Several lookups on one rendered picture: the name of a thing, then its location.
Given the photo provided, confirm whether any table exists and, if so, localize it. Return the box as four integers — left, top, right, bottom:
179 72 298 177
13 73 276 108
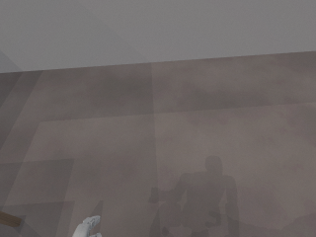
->
0 211 22 227

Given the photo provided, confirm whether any left robot hand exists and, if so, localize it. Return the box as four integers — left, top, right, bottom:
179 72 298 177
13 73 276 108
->
72 215 102 237

